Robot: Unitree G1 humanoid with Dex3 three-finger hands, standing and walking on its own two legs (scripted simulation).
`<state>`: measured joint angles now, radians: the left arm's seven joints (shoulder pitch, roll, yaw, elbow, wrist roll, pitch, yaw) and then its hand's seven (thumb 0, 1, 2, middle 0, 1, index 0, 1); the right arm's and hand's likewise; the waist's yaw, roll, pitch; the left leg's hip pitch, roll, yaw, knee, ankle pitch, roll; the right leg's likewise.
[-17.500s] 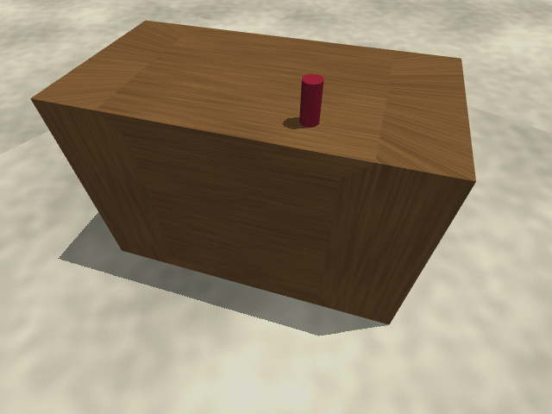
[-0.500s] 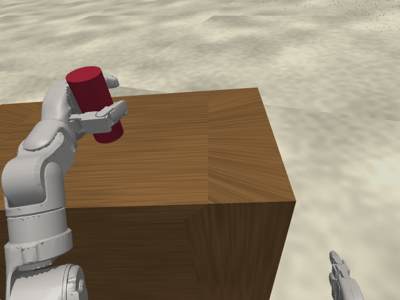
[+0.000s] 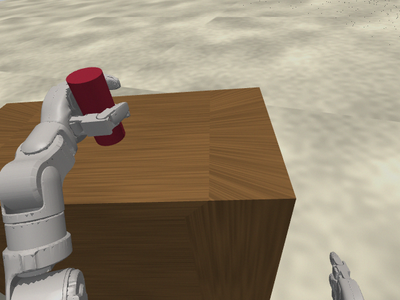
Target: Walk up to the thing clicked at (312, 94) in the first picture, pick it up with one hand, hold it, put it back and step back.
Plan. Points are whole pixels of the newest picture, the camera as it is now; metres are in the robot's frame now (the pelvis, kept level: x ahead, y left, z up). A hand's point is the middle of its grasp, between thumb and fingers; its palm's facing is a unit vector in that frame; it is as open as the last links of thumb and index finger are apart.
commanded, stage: hold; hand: left
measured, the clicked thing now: (98, 108) +0.33 +0.17 +0.29
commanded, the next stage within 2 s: crouch in 1.58 s
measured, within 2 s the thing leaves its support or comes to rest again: neither
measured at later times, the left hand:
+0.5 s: hand (98, 106) +0.33 +0.17 +0.30, palm faces +0.07 -1.00 -0.01, open 6.9 cm
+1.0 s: hand (99, 103) +0.34 +0.17 +0.30, palm faces +0.09 -1.00 -0.01, open 6.9 cm
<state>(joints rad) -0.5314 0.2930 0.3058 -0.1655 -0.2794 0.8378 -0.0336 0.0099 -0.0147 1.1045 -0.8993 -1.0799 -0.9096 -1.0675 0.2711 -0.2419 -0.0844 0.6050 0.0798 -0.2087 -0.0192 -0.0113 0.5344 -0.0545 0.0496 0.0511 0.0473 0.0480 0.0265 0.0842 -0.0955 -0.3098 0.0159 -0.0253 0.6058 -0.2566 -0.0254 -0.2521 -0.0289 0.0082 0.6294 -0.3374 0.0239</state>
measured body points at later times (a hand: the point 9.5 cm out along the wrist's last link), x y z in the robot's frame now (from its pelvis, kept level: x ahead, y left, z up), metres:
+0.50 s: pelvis +0.00 +0.00 +0.00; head -0.05 -0.03 +0.44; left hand +0.32 +0.22 +0.30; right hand +0.17 -0.25 -0.07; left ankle +0.04 +0.14 -0.73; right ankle +0.00 -0.13 -0.73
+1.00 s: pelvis +0.00 +0.00 +0.00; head -0.05 -0.03 +0.44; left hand +0.33 +0.22 +0.30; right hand +0.17 -0.25 -0.07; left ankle +0.04 +0.14 -0.73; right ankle +0.00 -0.13 -0.73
